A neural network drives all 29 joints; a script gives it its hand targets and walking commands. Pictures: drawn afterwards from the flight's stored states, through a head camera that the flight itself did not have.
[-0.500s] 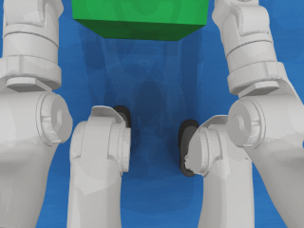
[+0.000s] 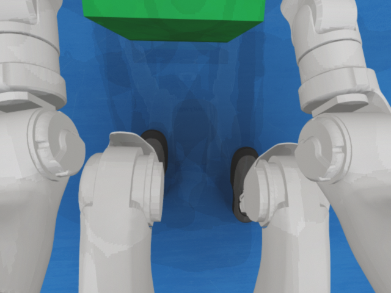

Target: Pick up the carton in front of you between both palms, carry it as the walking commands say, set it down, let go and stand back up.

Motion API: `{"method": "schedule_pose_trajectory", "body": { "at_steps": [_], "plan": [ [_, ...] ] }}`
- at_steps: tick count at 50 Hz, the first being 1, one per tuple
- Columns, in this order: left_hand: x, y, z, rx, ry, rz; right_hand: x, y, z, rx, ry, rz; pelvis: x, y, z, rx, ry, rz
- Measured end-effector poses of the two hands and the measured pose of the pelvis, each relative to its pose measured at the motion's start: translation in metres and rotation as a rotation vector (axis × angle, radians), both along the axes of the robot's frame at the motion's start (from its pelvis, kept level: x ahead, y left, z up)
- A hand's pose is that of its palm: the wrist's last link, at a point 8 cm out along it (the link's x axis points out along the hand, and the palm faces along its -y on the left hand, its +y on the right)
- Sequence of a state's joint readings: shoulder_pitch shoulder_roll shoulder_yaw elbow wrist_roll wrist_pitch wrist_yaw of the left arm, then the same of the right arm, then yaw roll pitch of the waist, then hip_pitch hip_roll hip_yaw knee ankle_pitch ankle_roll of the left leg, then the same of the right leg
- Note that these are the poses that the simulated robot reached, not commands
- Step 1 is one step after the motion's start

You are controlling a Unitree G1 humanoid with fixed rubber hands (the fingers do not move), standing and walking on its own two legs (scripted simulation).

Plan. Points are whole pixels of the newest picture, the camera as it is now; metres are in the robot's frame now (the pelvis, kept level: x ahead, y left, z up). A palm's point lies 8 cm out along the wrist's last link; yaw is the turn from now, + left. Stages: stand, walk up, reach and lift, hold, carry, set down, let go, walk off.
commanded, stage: set down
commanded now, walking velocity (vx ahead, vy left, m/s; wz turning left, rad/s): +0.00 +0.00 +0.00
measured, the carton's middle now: out of the picture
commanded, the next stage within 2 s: let go in 1.54 s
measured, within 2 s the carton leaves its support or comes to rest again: neither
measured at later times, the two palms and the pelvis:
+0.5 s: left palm out of the picture +0.55 +0.29 -0.18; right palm out of the picture +0.59 -0.10 -0.18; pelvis +0.01 +0.00 +0.00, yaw +0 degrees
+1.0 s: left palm out of the picture +0.56 +0.29 -0.01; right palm out of the picture +0.60 -0.08 -0.01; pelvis +0.01 +0.01 +0.09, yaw +1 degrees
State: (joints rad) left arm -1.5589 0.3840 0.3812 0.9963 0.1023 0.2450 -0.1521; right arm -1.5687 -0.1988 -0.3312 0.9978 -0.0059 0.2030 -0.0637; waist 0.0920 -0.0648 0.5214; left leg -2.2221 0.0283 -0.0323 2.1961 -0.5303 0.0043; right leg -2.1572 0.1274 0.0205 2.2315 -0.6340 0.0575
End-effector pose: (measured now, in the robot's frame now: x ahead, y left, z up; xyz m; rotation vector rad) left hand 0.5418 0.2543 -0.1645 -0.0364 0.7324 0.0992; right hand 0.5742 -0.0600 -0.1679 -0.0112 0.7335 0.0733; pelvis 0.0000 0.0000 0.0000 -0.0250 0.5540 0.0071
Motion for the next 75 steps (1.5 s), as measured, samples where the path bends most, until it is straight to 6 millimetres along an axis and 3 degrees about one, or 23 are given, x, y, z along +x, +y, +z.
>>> {"method": "schedule_pose_trajectory", "body": {
  "at_steps": [14, 20, 26, 30, 34, 44, 57, 75],
  "plan": [
    [-0.001, 0.002, -0.012, 0.014, 0.016, 0.004, 0.003, -0.002, -0.007, -0.053, -0.001, 0.039, 0.009, 0.000, 0.002, -0.009, 0.003, 0.013],
    [-0.003, 0.020, -0.026, 0.089, 0.044, 0.087, 0.009, -0.025, -0.017, -0.104, 0.009, -0.023, 0.014, 0.003, 0.001, -0.016, 0.021, 0.010],
    [0.011, 0.035, -0.013, 0.105, -0.012, 0.127, 0.019, -0.037, -0.009, -0.102, -0.039, -0.045, 0.014, 0.005, -0.003, -0.018, 0.021, 0.003],
    [0.019, 0.034, 0.007, 0.096, -0.062, 0.131, 0.021, -0.029, 0.009, -0.090, -0.082, -0.040, 0.011, 0.004, 0.000, -0.017, 0.021, 0.010],
    [0.022, 0.033, 0.040, 0.096, -0.099, 0.127, 0.025, -0.019, 0.043, -0.088, -0.121, -0.043, 0.008, 0.002, 0.012, -0.016, 0.029, 0.020],
    [0.017, 0.038, 0.124, 0.094, -0.077, 0.121, 0.027, -0.017, 0.128, -0.104, -0.089, -0.071, 0.008, 0.003, 0.068, -0.031, 0.149, 0.036],
    [0.022, 0.046, 0.188, 0.106, -0.094, 0.121, 0.030, -0.024, 0.192, -0.113, -0.113, -0.080, 0.015, 0.009, 0.127, -0.040, 0.236, 0.042],
    [0.020, 0.050, 0.304, 0.101, -0.095, 0.110, 0.027, -0.029, 0.305, -0.110, -0.117, -0.072, 0.036, 0.011, 0.232, -0.027, 0.265, 0.052]
  ]
}}
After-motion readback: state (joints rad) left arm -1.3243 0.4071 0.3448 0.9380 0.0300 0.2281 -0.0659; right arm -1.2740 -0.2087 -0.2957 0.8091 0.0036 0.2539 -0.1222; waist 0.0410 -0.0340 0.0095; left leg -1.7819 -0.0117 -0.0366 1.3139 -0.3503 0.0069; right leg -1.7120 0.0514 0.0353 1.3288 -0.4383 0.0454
